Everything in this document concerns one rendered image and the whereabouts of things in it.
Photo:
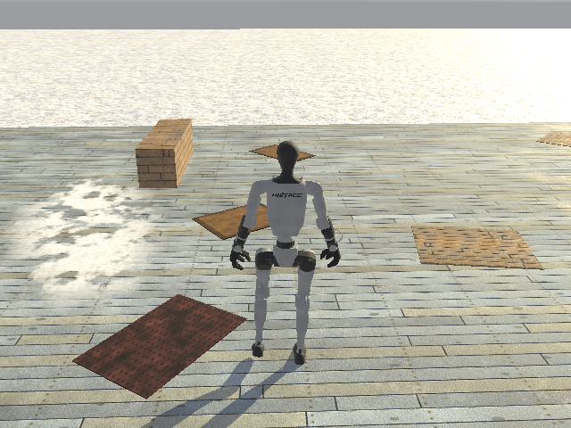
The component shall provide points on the robot right upper arm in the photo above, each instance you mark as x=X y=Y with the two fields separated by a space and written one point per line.
x=320 y=206

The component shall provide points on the left robot hand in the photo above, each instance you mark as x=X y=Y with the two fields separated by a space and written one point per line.
x=236 y=255

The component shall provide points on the right robot shin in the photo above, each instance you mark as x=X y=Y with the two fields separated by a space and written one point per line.
x=302 y=321

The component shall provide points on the robot shin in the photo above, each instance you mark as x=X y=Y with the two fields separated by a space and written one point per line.
x=260 y=312
x=302 y=321

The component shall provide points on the robot left forearm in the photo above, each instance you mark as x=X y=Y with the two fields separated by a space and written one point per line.
x=241 y=236

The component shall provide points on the left robot shin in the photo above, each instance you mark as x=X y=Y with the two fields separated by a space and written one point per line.
x=260 y=312

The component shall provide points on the right robot hand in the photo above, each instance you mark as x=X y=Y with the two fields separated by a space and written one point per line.
x=329 y=254

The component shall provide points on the robot left upper arm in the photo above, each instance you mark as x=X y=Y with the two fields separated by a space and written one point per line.
x=258 y=187

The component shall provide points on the robot right forearm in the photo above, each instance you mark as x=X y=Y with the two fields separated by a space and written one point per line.
x=329 y=236

